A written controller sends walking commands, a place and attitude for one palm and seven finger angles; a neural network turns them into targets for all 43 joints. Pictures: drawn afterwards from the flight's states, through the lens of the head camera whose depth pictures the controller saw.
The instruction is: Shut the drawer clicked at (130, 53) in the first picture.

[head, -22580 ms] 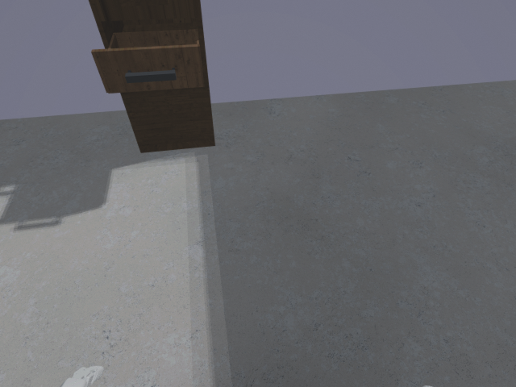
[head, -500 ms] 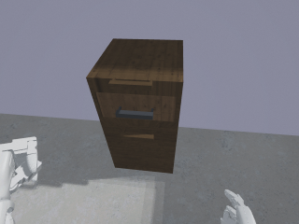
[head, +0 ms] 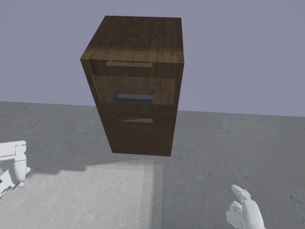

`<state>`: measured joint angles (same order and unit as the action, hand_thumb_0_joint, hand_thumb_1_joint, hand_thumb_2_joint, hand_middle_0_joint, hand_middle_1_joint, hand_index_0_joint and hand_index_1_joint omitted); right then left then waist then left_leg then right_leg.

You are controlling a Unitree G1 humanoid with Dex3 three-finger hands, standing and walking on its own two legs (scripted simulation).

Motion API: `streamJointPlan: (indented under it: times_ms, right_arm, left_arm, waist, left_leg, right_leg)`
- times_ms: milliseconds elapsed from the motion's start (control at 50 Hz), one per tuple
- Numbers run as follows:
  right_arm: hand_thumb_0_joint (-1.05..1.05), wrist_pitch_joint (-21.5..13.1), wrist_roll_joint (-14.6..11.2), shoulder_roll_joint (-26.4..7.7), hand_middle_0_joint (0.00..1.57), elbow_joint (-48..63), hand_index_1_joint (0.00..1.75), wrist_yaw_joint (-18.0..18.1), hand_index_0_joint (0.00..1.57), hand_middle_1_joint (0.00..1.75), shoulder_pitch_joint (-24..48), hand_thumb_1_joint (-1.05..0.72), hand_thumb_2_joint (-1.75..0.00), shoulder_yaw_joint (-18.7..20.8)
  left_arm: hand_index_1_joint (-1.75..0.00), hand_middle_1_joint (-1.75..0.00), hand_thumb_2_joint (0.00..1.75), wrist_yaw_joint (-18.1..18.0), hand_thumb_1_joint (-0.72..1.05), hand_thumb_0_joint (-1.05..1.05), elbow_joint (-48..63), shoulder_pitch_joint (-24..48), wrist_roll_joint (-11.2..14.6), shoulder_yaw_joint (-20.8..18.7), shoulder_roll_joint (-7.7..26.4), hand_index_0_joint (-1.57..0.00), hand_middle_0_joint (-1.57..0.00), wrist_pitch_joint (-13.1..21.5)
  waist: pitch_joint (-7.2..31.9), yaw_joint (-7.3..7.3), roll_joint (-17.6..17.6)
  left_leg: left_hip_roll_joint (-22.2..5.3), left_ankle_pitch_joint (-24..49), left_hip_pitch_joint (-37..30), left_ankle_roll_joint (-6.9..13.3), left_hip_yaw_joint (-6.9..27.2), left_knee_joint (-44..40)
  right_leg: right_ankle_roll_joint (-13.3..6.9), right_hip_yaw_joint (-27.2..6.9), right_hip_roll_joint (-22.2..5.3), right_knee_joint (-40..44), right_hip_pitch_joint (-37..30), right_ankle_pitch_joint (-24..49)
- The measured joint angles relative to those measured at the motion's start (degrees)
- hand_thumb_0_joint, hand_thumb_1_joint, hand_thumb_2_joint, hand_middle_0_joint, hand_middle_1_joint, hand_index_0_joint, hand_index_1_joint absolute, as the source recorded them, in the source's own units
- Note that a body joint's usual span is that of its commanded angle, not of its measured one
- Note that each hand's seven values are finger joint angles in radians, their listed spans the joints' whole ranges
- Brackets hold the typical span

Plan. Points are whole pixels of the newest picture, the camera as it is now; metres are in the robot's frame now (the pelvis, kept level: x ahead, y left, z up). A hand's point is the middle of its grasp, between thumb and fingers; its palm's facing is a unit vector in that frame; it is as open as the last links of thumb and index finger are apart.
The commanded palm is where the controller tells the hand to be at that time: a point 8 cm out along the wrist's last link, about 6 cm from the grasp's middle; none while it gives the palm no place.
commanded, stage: step back with the hand held close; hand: left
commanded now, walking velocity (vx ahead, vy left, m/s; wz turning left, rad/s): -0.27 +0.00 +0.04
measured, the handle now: (133, 95) +0.70 +0.14 -0.13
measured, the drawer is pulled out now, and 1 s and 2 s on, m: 0.00 0.00 0.00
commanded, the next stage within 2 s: stop stepping back and stand still in 0.90 s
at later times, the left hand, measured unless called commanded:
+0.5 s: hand (9, 202) +0.13 +0.24 +0.16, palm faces +0.36 -0.81 -0.46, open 3.2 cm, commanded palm +0.06 +0.29 +0.18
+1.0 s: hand out of the picture +0.04 +0.17 +0.18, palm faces +0.10 -0.79 -0.60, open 3.2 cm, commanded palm -0.03 +0.24 +0.18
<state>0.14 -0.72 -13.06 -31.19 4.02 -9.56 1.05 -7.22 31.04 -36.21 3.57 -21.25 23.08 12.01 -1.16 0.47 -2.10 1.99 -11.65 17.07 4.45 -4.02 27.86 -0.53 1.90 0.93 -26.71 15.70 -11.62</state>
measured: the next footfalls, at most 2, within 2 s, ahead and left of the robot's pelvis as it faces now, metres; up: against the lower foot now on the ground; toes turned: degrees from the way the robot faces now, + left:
right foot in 0.86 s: -0.26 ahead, -0.13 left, +0.00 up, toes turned -6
left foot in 1.12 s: -0.11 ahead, +0.12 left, +0.00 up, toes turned -1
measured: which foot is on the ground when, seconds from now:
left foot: down 0.00-0.98, up 1.00-1.00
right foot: down 0.00-0.56, up 0.58-0.84, down 0.86-1.00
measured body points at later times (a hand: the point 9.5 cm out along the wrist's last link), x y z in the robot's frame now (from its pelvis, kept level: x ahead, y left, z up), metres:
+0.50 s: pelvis -0.05 +0.00 -0.01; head -0.02 +0.03 +0.44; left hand +0.11 +0.29 +0.18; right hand +0.12 -0.24 -0.09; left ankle +0.03 +0.07 -0.74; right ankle +0.02 -0.11 -0.74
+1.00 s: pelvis -0.17 -0.03 -0.02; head -0.09 -0.01 +0.43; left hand +0.03 +0.21 +0.21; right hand +0.01 -0.26 -0.10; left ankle +0.02 +0.07 -0.73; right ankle -0.30 -0.13 -0.74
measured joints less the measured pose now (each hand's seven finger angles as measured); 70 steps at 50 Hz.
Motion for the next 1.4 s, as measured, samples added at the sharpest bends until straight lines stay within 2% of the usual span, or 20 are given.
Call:
streamJointPlan:
  times_ms: [160,260,360,460,540,660,700,760,840,900,960,1000,1040,1080,1120,1160,1240,1320,1360,1400]
  right_arm:
    - [0.01,-1.8,0.5,0.4,0.2,1.0,0.3,0.0,0.2,0.3,-0.9,-0.9,-0.9,-1.1]
    - [0.01,-2.9,0.9,0.5,0.2,0.8,0.3,0.2,0.2,0.3,-2.7,-0.9,-0.9,-1.0]
    - [0.01,-3.3,0.8,0.4,0.2,-0.4,0.3,-0.3,0.2,0.3,-1.8,-0.9,-0.9,-0.4]
    - [0.01,-3.1,1.0,0.2,0.2,-1.7,0.3,-1.0,0.2,0.3,-1.4,-0.9,-0.9,0.5]
    - [0.01,-3.2,1.1,0.2,0.2,-1.9,0.3,-0.7,0.2,0.3,-1.3,-0.9,-0.9,0.7]
    - [0.01,-5.1,2.4,1.3,0.2,-2.2,0.3,-0.2,0.2,0.3,-2.5,-0.9,-0.9,0.8]
    - [0.01,-6.0,2.7,2.0,0.2,-2.9,0.3,-0.7,0.2,0.3,-2.4,-0.9,-0.9,0.6]
    - [0.01,-7.6,3.1,3.3,0.2,-4.1,0.3,-1.5,0.2,0.3,-0.8,-0.9,-0.9,0.0]
    - [0.01,-8.8,3.7,4.2,0.2,-4.3,0.3,-2.6,0.2,0.3,3.7,-0.9,-0.9,-0.6]
    - [0.01,-8.6,3.6,4.3,0.2,-2.8,0.3,-3.2,0.2,0.3,7.1,-0.9,-0.9,-1.1]
    - [0.0,-7.0,2.7,3.0,0.2,-1.5,0.3,-3.5,0.2,0.3,7.3,-0.9,-0.9,-1.0]
    - [0.01,-4.9,1.0,3.3,0.2,-1.7,0.3,-3.2,0.2,0.3,4.4,-0.9,-0.9,-1.5]
    - [0.01,-3.3,-0.1,3.6,0.2,-2.7,0.3,-2.6,0.2,0.3,0.8,-0.9,-0.9,-1.8]
    - [0.01,-2.2,-0.3,2.9,0.21,-3.2,0.3,-1.6,0.2,0.3,-2.1,-0.9,-0.9,-1.8]
    - [0.01,-2.5,-0.3,0.6,0.21,-3.1,0.3,-0.6,0.2,0.3,-4.0,-0.9,-0.9,-1.1]
    - [0.01,-3.7,-0.8,-0.8,0.2,-3.8,0.3,0.4,0.2,0.3,-4.0,-0.9,-0.9,0.1]
    - [0.01,-4.4,-0.7,-2.8,0.2,-4.7,0.3,0.9,0.2,0.3,-4.7,-0.91,-0.9,1.2]
    - [0.01,-5.0,-0.3,-1.6,0.2,-5.7,0.3,0.7,0.2,0.3,-7.1,-0.91,-0.9,0.8]
    - [0.01,-5.8,0.0,-0.7,0.2,-5.5,0.3,0.9,0.2,0.3,-7.7,-0.91,-0.9,0.6]
    - [0.01,-6.8,0.5,0.6,0.2,-5.1,0.3,1.0,0.2,0.3,-6.8,-0.91,-0.9,0.2]
  left_arm:
    - [-1.6,-1.59,0.9,-0.3,0.89,0.01,0.6,0.4,-1.9,1.2,-1.2,-1.4,-1.4,0.8]
    - [-1.6,-1.59,0.9,-0.4,0.89,0.02,3.1,1.7,-3.0,-0.7,0.5,-1.4,-1.4,1.9]
    - [-1.6,-1.59,0.9,-0.3,0.89,0.01,3.8,1.3,-2.5,-3.1,0.6,-1.4,-1.4,3.4]
    - [-1.6,-1.59,0.9,-0.2,0.89,0.01,3.6,1.6,-2.0,-1.2,-0.2,-1.4,-1.4,4.5]
    - [-1.6,-1.59,0.9,-0.4,0.89,0.01,4.0,1.3,-2.4,-1.3,1.1,-1.4,-1.4,5.4]
    - [-1.6,-1.59,0.9,-0.4,0.88,0.01,3.9,1.6,-3.6,-4.4,2.8,-1.41,-1.4,5.4]
    - [-1.6,-1.59,0.9,-0.7,0.89,0.01,4.9,0.9,-2.6,-5.4,2.6,-1.4,-1.4,5.8]
    - [-1.6,-1.6,0.9,-0.8,0.89,0.01,5.9,-0.1,-0.9,-5.2,1.8,-1.4,-1.4,6.5]
    - [-1.6,-1.6,0.9,0.3,0.89,0.01,6.8,1.9,-0.3,-3.4,2.6,-1.4,-1.4,7.1]
    - [-1.6,-1.6,0.9,1.7,0.89,0.02,8.3,4.1,-0.1,-3.5,5.4,-1.4,-1.4,7.1]
    - [-1.6,-1.59,0.9,3.4,0.89,0.02,10.2,3.6,0.6,-4.1,7.4,-1.4,-1.4,7.0]
    - [-1.6,-1.59,0.9,3.9,0.89,0.02,11.8,-0.7,1.4,-6.5,9.5,-1.4,-1.4,8.0]
    - [-1.6,-1.59,0.9,3.7,0.88,0.01,12.0,-5.5,1.8,-9.3,10.2,-1.4,-1.4,8.7]
    - [-1.6,-1.59,0.9,3.0,0.88,0.01,10.4,-9.0,2.1,-10.4,8.4,-1.4,-1.4,7.6]
    - [-1.6,-1.59,0.9,2.0,0.88,0.01,7.0,-8.9,2.0,-9.0,5.2,-1.4,-1.4,5.6]
    - [-1.6,-1.59,0.9,1.0,0.88,0.01,1.8,-4.0,1.6,-6.1,2.4,-1.41,-1.4,3.7]
    - [-1.6,-1.6,0.9,-0.3,0.89,0.01,-5.7,3.8,-0.3,0.7,-3.5,-1.4,-1.4,0.2]
    - [-1.6,-1.6,0.9,-0.3,0.89,0.02,-1.0,2.6,-1.6,4.1,-3.9,-1.4,-1.4,0.1]
    - [-1.6,-1.6,0.9,-0.1,0.89,0.02,2.6,1.8,-1.7,3.4,-2.3,-1.4,-1.41,1.1]
    - [-1.6,-1.59,0.9,-0.5,0.89,0.02,3.9,2.4,-1.8,1.3,-0.6,-1.41,-1.41,2.2]
  waist:
    - [-0.8,0.09,1.0]
    - [-1.6,-0.49,2.1]
    - [-2.2,-0.11,1.5]
    - [-1.7,-1.02,1.7]
    - [-1.9,-1.91,2.6]
    - [0.7,-1.99,1.5]
    - [2.4,-1.03,1.8]
    - [3.5,0.41,3.2]
    - [0.0,1.71,4.3]
    - [-4.6,1.36,4.6]
    - [-7.6,-0.58,0.0]
    - [-6.2,-1.4,0.9]
    - [-2.8,-0.6,4.0]
    - [1.0,0.25,5.6]
    - [3.9,0.55,3.4]
    - [4.0,0.2,3.0]
    - [3.3,-0.65,1.1]
    - [4.0,-1.41,3.8]
    - [3.7,-2.21,5.5]
    - [2.1,-2.08,6.6]
  left_leg:
    - [0.0,1.0,3.3,0.6,0.7,2.0]
    - [1.0,1.3,5.4,0.7,2.3,4.0]
    - [0.0,0.5,7.3,0.3,2.3,6.8]
    - [-0.2,-1.6,9.0,-0.3,2.7,7.7]
    - [-0.5,3.3,9.3,0.6,2.4,6.2]
    - [-2.0,4.8,11.7,1.0,3.6,4.0]
    - [-2.7,6.6,12.9,0.5,3.2,1.6]
    - [-3.6,10.1,14.3,-0.3,1.4,-3.2]
    - [-5.2,14.9,15.6,-1.0,-1.2,-7.2]
    - [-6.0,17.6,16.5,-1.4,-2.4,-7.2]
    - [-8.4,19.3,16.8,-2.2,0.7,-6.3]
    - [-7.3,8.9,17.8,-3.1,2.3,0.2]
    - [-4.8,-1.2,18.0,-3.3,2.4,9.6]
    - [-3.3,-0.1,14.0,-3.1,1.1,9.7]
    - [-3.3,4.3,8.2,-2.4,0.8,4.9]
    - [-1.9,2.7,7.4,-2.0,0.4,4.0]
    - [-1.8,1.1,8.0,-2.1,1.7,6.9]
    - [-2.8,-3.0,6.0,-2.6,2.5,12.0]
    - [-2.5,-2.3,4.4,-2.5,2.8,8.8]
    - [-1.9,-0.8,4.5,-2.0,1.7,7.7]
  right_leg:
    - [0.7,0.0,0.5,-1.1,2.5,1.2]
    - [0.5,-3.6,1.9,-4.7,3.9,-0.8]
    - [0.1,-3.8,2.9,-5.8,5.3,-0.4]
    - [0.2,-3.5,3.1,-4.3,5.8,1.1]
    - [0.8,-3.5,3.3,-4.2,6.6,2.0]
    - [1.1,-4.9,6.3,-21.0,4.0,-8.1]
    - [0.6,-4.4,5.6,-19.5,0.0,-12.7]
    - [0.0,-3.8,3.5,-10.3,-6.2,-17.0]
    - [0.7,-3.2,2.2,2.0,-11.0,-11.3]
    - [0.9,-2.6,1.9,4.2,-11.3,-12.5]
    - [-0.9,-0.4,5.5,3.4,-11.8,-12.4]
    - [-1.3,-0.1,5.3,2.7,-12.5,-11.8]
    - [-1.4,-1.4,3.3,1.6,-12.2,-12.5]
    - [-1.1,-3.1,1.7,0.2,-11.7,-12.9]
    - [0.2,-2.2,1.7,-2.7,-10.6,-13.4]
    - [1.2,-1.6,0.2,-5.4,-9.9,-14.9]
    - [-0.1,0.0,0.4,-4.3,-11.5,-13.8]
    - [0.1,0.6,0.4,-3.5,-12.6,-13.3]
    - [0.4,0.8,-0.3,-5.4,-11.4,-14.1]
    - [0.2,-0.7,-0.5,-11.0,-7.9,-16.2]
